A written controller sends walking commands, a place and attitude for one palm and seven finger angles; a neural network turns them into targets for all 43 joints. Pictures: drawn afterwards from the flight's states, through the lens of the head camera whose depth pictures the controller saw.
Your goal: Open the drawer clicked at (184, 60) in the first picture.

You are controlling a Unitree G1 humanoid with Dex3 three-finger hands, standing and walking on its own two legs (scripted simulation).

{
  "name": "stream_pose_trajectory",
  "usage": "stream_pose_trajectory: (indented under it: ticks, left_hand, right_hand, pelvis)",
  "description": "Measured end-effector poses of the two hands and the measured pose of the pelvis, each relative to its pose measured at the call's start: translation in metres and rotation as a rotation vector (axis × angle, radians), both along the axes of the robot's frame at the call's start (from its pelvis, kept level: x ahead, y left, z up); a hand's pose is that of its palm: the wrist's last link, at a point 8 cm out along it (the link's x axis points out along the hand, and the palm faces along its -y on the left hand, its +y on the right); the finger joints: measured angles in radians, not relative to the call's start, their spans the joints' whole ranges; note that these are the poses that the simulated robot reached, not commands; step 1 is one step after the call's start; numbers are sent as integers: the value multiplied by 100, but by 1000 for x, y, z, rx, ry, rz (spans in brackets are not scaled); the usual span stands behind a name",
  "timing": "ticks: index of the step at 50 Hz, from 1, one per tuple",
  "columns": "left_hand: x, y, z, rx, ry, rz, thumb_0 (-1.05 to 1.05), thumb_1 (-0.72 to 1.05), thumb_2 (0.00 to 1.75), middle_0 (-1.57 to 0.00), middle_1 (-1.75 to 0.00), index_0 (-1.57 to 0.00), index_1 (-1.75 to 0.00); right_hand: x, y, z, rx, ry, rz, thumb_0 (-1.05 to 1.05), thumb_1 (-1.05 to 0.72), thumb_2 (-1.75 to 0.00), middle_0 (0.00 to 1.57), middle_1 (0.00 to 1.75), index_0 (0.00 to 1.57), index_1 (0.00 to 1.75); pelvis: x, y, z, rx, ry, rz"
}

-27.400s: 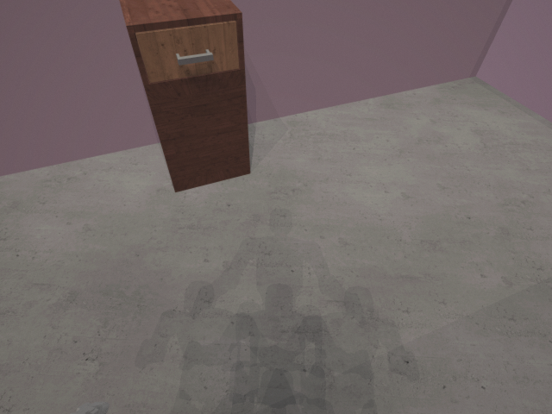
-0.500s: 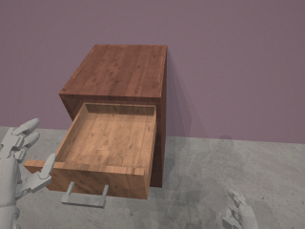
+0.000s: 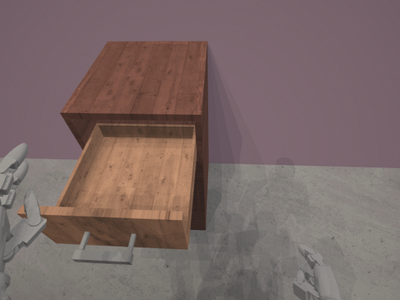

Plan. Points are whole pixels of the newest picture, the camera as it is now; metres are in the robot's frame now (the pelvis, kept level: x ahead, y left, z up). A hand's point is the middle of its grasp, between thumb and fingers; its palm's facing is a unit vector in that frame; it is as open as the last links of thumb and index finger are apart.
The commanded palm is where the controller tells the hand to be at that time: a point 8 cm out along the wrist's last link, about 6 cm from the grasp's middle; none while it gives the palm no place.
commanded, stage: step back with the hand held close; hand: left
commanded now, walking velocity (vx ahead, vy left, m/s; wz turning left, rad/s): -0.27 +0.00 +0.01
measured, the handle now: (106, 247) +0.24 +0.25 -0.09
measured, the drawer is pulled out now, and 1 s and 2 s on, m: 0.30 0.30 0.30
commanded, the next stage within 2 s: stop stepping back and stand still in 1.24 s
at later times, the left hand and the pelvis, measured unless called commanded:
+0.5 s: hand (17, 254) +0.15 +0.26 +0.15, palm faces +0.37 -0.80 -0.48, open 7.4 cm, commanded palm +0.09 +0.30 +0.17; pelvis -0.04 +0.02 -0.02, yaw +0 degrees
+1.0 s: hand (35, 284) +0.12 +0.22 +0.15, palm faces +0.25 -0.84 -0.49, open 7.4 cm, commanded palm +0.04 +0.27 +0.17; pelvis -0.10 +0.00 -0.01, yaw -2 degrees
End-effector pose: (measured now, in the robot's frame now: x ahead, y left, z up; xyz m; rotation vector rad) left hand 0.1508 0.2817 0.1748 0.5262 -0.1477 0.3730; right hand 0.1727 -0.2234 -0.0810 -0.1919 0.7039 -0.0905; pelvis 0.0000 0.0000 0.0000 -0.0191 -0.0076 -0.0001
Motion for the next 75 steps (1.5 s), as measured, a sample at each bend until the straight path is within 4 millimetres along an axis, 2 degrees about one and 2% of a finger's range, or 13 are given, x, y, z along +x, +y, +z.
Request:
stream_pose_trajectory:
  ticks: [6, 11, 17, 24, 33, 40, 44, 49, 54, 59, 65, 71, 75]
  left_hand:
    - [3, 1, -10, 14, 68, -61, 2, 89, 89, -21, -30, -21, -30]
    - [-2, 9, -10, 36, 78, -84, 2, 89, 89, -21, -30, -22, -30]
    - [-17, 19, -8, 48, 39, -74, 2, 89, 89, -21, -30, -22, -30]
    - [-40, 17, -7, 39, -26, -47, 2, 89, 89, -21, -30, -21, -30]
    - [-55, 17, -11, -3, -86, -59, 2, 89, 89, -21, -30, -21, -30]
    - [-57, 27, -6, 68, -68, -65, 2, 89, 89, -21, -30, -21, -30]
    - [-62, 16, -4, 61, -69, -75, 2, 89, 90, -21, -30, -21, -30]
    - [-66, -16, -7, 26, -10, -144, 2, 89, 90, -20, -30, -21, -30]
    - [-85, -32, -5, 43, 43, -198, 2, 89, 89, -21, -30, -22, -30]
    - [-107, -20, -11, 43, 87, -123, 2, 89, 89, -21, -30, -22, -30]
    - [-140, -14, -14, 41, 45, -127, 2, 89, 89, -21, -30, -22, -30]
    - [-184, -32, 0, 55, -2, -120, 2, 89, 89, -21, -30, -21, -30]
    - [-212, -47, 2, 53, -19, -100, 2, 89, 89, -21, -30, -21, -30]
  right_hand:
    - [-11, -7, -2, -31, 50, -59, 1, -90, -90, 20, 30, 20, 30]
    - [-18, -3, 0, -47, 56, -84, 1, -91, -90, 20, 30, 20, 30]
    - [-21, 10, 4, -46, 21, -64, 1, -91, -90, 20, 30, 20, 30]
    - [-30, 23, 3, -33, -24, -12, 1, -90, -90, 20, 30, 20, 30]
    - [-63, 17, -2, -75, 18, -18, 1, -90, -90, 20, 30, 20, 30]
    - [-87, 15, -3, -86, 44, -53, 1, -90, -90, 20, 30, 20, 30]
    - [-91, 16, -8, -80, 54, -22, 1, -90, -90, 20, 30, 20, 30]
    - [-97, 9, -14, -23, 50, -3, 1, -90, -90, 20, 30, 20, 30]
    - [-111, -9, -7, 7, 42, -71, 1, -90, -90, 20, 30, 20, 30]
    - [-125, -22, 7, -55, 48, -97, 1, -90, -90, 20, 30, 20, 30]
    - [-146, -24, 8, -83, 15, -82, 1, -91, -90, 20, 30, 20, 30]
    - [-182, -14, 5, -9, -41, -24, 1, -91, -90, 20, 30, 20, 30]
    - [-215, -18, -5, 39, -32, -15, 1, -90, -90, 20, 30, 20, 30]
  pelvis:
    - [-5, 10, -1, 6, 38, -2]
    - [-11, 17, -4, 10, 45, 0]
    - [-24, 22, -8, 16, 42, -1]
    - [-41, 20, -14, 18, 34, 0]
    - [-59, 24, -18, -5, 40, 1]
    - [-65, 24, -15, -8, 60, 17]
    - [-72, 16, -15, 8, 90, -14]
    - [-97, 2, -10, -13, 88, -38]
    - [-114, -8, -7, 8, 91, -37]
    - [-128, -9, -1, 41, 107, -19]
    - [-160, -6, -9, 47, 81, -4]
    - [-195, -20, -10, 36, 42, -25]
    - [-219, -33, -13, 14, 4, -24]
